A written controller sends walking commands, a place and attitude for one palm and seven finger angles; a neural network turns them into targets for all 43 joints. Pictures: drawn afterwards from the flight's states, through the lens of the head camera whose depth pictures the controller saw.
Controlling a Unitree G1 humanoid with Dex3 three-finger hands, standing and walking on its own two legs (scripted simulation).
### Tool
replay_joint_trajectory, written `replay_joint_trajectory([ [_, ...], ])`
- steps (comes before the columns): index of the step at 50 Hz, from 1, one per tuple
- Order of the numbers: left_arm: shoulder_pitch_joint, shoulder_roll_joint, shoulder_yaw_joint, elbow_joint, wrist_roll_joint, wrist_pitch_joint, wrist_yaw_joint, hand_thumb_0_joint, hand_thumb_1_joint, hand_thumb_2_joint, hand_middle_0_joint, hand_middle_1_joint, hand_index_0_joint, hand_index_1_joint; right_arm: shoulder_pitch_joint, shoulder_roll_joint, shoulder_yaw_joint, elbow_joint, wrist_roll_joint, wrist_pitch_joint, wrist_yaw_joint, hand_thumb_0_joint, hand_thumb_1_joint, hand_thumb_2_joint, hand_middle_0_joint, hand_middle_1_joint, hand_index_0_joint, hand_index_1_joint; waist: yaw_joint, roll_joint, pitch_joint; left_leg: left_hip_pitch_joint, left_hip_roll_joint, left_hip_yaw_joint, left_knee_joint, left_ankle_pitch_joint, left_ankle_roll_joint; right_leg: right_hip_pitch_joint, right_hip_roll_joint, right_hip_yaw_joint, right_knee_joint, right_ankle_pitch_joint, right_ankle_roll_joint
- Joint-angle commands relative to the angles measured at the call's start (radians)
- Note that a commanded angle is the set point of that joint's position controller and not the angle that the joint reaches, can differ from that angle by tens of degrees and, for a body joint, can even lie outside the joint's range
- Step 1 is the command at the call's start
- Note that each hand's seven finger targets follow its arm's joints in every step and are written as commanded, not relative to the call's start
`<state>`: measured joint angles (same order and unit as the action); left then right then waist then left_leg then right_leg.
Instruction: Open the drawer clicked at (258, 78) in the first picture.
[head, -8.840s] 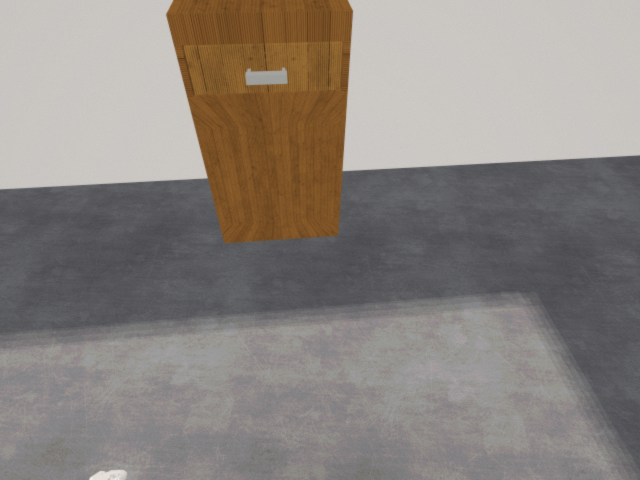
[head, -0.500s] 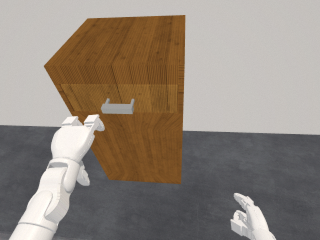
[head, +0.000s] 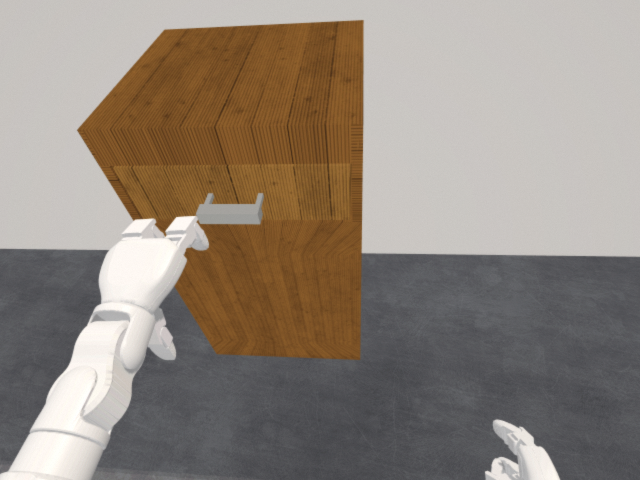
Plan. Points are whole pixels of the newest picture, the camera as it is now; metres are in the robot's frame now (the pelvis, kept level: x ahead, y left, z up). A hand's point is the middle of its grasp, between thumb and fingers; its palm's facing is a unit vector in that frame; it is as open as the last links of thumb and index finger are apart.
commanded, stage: move the hooked fingers above the handle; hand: left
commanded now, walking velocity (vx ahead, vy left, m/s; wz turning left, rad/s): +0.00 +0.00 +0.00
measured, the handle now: (232, 205) +0.57 +0.26 -0.03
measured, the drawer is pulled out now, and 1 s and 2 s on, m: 0.00 0.00 0.00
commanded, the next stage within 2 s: none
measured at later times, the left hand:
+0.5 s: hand (190, 262) +0.35 +0.23 +0.07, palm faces +0.02 -0.03 -1.00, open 13.8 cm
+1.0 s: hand (207, 230) +0.43 +0.24 +0.06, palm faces -0.01 -0.01 -1.00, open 13.8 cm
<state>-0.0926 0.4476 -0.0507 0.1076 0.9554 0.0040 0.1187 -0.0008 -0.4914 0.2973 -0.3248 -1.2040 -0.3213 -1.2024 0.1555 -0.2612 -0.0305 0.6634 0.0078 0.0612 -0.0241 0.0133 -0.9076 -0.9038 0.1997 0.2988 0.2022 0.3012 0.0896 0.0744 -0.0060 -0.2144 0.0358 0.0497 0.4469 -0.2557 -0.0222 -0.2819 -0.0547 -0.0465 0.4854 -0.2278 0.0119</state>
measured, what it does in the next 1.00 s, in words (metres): stands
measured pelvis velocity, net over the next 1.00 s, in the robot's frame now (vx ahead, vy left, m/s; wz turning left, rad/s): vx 0.00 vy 0.00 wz -0.01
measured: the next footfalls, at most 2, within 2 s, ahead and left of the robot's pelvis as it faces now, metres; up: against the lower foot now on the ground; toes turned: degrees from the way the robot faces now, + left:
none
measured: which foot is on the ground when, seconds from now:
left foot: down 0.00-1.00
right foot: down 0.00-1.00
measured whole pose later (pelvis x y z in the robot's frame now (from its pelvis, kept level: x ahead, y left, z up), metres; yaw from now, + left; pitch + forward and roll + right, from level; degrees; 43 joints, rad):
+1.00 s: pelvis +0.00 +0.00 -0.01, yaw +0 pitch +10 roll +0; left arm -0.61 0.48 -0.03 0.79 1.05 -0.10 0.20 0.00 -0.49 0.30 -0.32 -1.20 -0.32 -1.20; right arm 0.29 -0.26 -0.07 0.70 0.01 0.07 -0.03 0.01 -0.91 -0.90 0.20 0.30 0.20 0.30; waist -0.02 0.05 -0.07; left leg -0.44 0.04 0.05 0.59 -0.32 -0.02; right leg -0.50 -0.05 -0.04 0.60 -0.27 0.01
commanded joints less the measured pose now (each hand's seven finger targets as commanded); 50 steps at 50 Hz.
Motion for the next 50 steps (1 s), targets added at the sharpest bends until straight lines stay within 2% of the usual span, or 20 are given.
replay_joint_trajectory([
  [1,-0.303,0.198,0.106,-0.203,0.003,0.029,0.035,0.0,-0.5,0.3,-0.3,-1.2,-0.3,-1.2,-0.147,-0.094,-0.025,-0.165,0.003,-0.057,-0.007,0.0,-0.9,-0.9,0.2,0.3,0.2,0.3,-0.001,-0.04,-0.254,0.029,-0.07,0.015,-0.059,0.237,0.043,0.168,0.054,0.004,-0.053,0.181,-0.043],
  [5,-0.279,0.192,0.099,-0.183,-0.005,0.034,0.006,0.0,-0.5,0.3,-0.3,-1.2,-0.3,-1.2,-0.152,-0.093,-0.017,-0.167,0.002,-0.053,-0.011,0.0,-0.9,-0.9,0.2,0.3,0.2,0.3,-0.003,-0.077,-0.221,0.016,-0.07,0.013,-0.065,0.22,0.044,0.165,0.058,-0.001,-0.061,0.165,-0.04],
  [7,-0.341,0.178,0.074,-0.165,0.003,0.027,0.001,0.0,-0.5,0.3,-0.3,-1.2,-0.3,-1.2,-0.144,-0.093,-0.015,-0.162,0.001,-0.052,-0.013,0.0,-0.9,-0.9,0.2,0.3,0.2,0.3,-0.016,-0.071,-0.209,0.017,-0.069,0.013,-0.064,0.209,0.043,0.14,0.057,-0.001,-0.061,0.156,-0.039],
  [8,-0.363,0.192,0.088,-0.144,0.005,0.024,0.0,0.0,-0.5,0.3,-0.3,-1.2,-0.3,-1.2,-0.141,-0.096,-0.015,-0.16,0.003,-0.052,-0.015,0.0,-0.9,-0.9,0.2,0.3,0.2,0.3,-0.021,-0.089,-0.194,0.008,-0.068,0.009,-0.065,0.193,0.042,0.129,0.063,-0.004,-0.066,0.13,-0.039],
  [15,-0.543,0.185,0.058,-0.039,0.032,-0.008,0.028,0.0,-0.5,0.3,-0.3,-1.2,-0.3,-1.2,-0.095,-0.089,-0.02,-0.134,0.0,-0.061,-0.024,0.0,-0.9,-0.9,0.2,0.3,0.2,0.3,-0.036,-0.063,-0.255,0.021,-0.071,0.006,-0.039,0.211,0.041,0.108,0.059,-0.002,-0.044,0.149,-0.043],
  [19,-0.554,0.214,0.086,0.059,0.04,-0.006,0.036,0.0,-0.5,0.3,-0.3,-1.2,-0.3,-1.2,-0.076,-0.094,-0.026,-0.127,0.002,-0.057,-0.025,0.0,-0.9,-0.9,0.2,0.3,0.2,0.3,-0.027,-0.071,-0.277,-0.004,-0.072,0.012,-0.028,0.23,0.041,0.12,0.059,-0.001,-0.03,0.175,-0.044],
  [21,-0.588,0.188,0.06,0.072,0.043,-0.007,0.038,0.0,-0.5,0.3,-0.3,-1.2,-0.3,-1.2,-0.066,-0.095,-0.028,-0.129,0.003,-0.055,-0.023,0.0,-0.9,-0.9,0.2,0.3,0.2,0.3,-0.032,-0.053,-0.292,-0.007,-0.072,0.011,-0.023,0.246,0.04,0.115,0.06,-0.001,-0.018,0.192,-0.047],
  [23,-0.58,0.225,0.101,0.111,0.044,-0.008,0.039,0.0,-0.5,0.3,-0.3,-1.2,-0.3,-1.2,-0.051,-0.103,-0.036,-0.126,0.002,-0.052,-0.023,0.0,-0.9,-0.9,0.2,0.3,0.2,0.3,-0.03,-0.076,-0.309,-0.019,-0.072,0.014,-0.015,0.26,0.042,0.131,0.063,-0.001,-0.013,0.212,-0.046],
  [24,-0.573,0.206,0.08,0.12,0.04,-0.008,0.036,0.0,-0.5,0.3,-0.3,-1.2,-0.3,-1.2,-0.051,-0.101,-0.033,-0.134,0.005,-0.051,-0.023,0.0,-0.9,-0.9,0.2,0.3,0.2,0.3,-0.027,-0.078,-0.303,-0.03,-0.073,0.016,-0.014,0.255,0.044,0.132,0.057,0.002,-0.011,0.216,-0.044],
  [25,-0.608,0.22,0.089,0.135,0.039,-0.012,0.037,0.0,-0.5,0.3,-0.3,-1.2,-0.3,-1.2,-0.039,-0.105,-0.035,-0.127,0.003,-0.05,-0.024,0.0,-0.9,-0.9,0.2,0.3,0.2,0.3,-0.039,-0.097,-0.295,-0.038,-0.07,0.015,-0.012,0.251,0.046,0.124,0.057,0.001,-0.01,0.22,-0.043],
  [27,-0.591,0.25,0.118,0.164,0.043,-0.017,0.038,0.0,-0.5,0.3,-0.3,-1.2,-0.3,-1.2,-0.026,-0.11,-0.041,-0.126,0.004,-0.046,-0.026,0.0,-0.9,-0.9,0.2,0.3,0.2,0.3,-0.03,-0.099,-0.319,-0.052,-0.073,0.021,-0.002,0.265,0.049,0.143,0.057,0.009,0.0,0.249,-0.042],
  [30,-0.642,0.259,0.118,0.219,0.042,-0.035,0.039,0.0,-0.5,0.3,-0.3,-1.2,-0.3,-1.2,-0.004,-0.117,-0.046,-0.119,0.007,-0.044,-0.029,0.0,-0.9,-0.9,0.2,0.3,0.2,0.3,-0.052,-0.103,-0.28,-0.084,-0.072,0.02,0.005,0.228,0.051,0.106,0.056,0.008,0.0,0.219,-0.039],
  [34,-0.733,0.278,0.12,0.227,0.048,-0.08,0.053,0.0,-0.5,0.3,-0.3,-1.2,-0.3,-1.2,0.046,-0.122,-0.06,-0.108,0.005,-0.046,-0.03,0.0,-0.9,-0.9,0.2,0.3,0.2,0.3,-0.07,-0.069,-0.346,-0.074,-0.073,0.014,0.034,0.242,0.056,0.087,0.059,0.012,0.021,0.229,-0.04],
  [38,-0.835,0.259,0.094,0.304,0.059,-0.11,0.078,0.0,-0.5,0.3,-0.3,-1.2,-0.3,-1.2,0.091,-0.127,-0.073,-0.081,0.003,-0.045,-0.03,0.0,-0.9,-0.9,0.2,0.3,0.2,0.3,-0.107,-0.06,-0.349,-0.079,-0.072,0.008,0.061,0.239,0.056,0.025,0.066,0.006,0.037,0.214,-0.042],
  [41,-0.865,0.302,0.131,0.361,0.072,-0.121,0.102,0.0,-0.5,0.3,-0.3,-1.2,-0.3,-1.2,0.125,-0.13,-0.082,-0.067,0.0,-0.042,-0.027,0.0,-0.9,-0.9,0.2,0.3,0.2,0.3,-0.095,-0.054,-0.411,-0.088,-0.073,0.008,0.081,0.267,0.056,0.036,0.067,0.011,0.06,0.25,-0.044],
  [42,-0.87,0.282,0.112,0.395,0.074,-0.116,0.107,0.0,-0.5,0.3,-0.3,-1.2,-0.3,-1.2,0.127,-0.128,-0.08,-0.066,0.002,-0.038,-0.024,0.0,-0.9,-0.9,0.2,0.3,0.2,0.3,-0.102,-0.053,-0.396,-0.096,-0.074,0.009,0.083,0.269,0.057,0.023,0.068,0.009,0.063,0.256,-0.044],
  [43,-0.894,0.287,0.116,0.421,0.076,-0.116,0.112,0.0,-0.5,0.3,-0.3,-1.2,-0.3,-1.2,0.136,-0.133,-0.081,-0.061,0.002,-0.035,-0.021,0.0,-0.9,-0.9,0.2,0.3,0.2,0.3,-0.111,-0.052,-0.385,-0.11,-0.072,0.005,0.083,0.269,0.055,0.015,0.069,0.005,0.063,0.247,-0.046],
  [45,-0.898,0.296,0.123,0.462,0.085,-0.109,0.125,0.0,-0.5,0.3,-0.3,-1.2,-0.3,-1.2,0.147,-0.133,-0.083,-0.057,0.001,-0.031,-0.016,0.0,-0.9,-0.9,0.2,0.3,0.2,0.3,-0.101,-0.04,-0.408,-0.116,-0.071,0.008,0.09,0.279,0.055,0.013,0.07,0.007,0.076,0.26,-0.047],
  [47,-0.912,0.284,0.112,0.5,0.09,-0.097,0.131,0.0,-0.5,0.3,-0.3,-1.2,-0.3,-1.2,0.156,-0.135,-0.082,-0.061,0.001,-0.025,-0.011,0.0,-0.9,-0.9,0.2,0.3,0.2,0.3,-0.105,-0.054,-0.403,-0.133,-0.069,0.01,0.094,0.293,0.054,0.009,0.071,0.004,0.083,0.279,-0.047],
  [50,-0.92,0.335,0.147,0.568,0.098,-0.086,0.134,0.0,-0.5,0.3,-0.3,-1.2,-0.3,-1.2,0.17,-0.142,-0.081,-0.061,0.0,-0.017,-0.012,0.0,-0.9,-0.9,0.2,0.3,0.2,0.3,-0.105,-0.076,-0.416,-0.166,-0.068,0.016,0.098,0.274,0.058,0.024,0.071,0.01,0.086,0.281,-0.043],
])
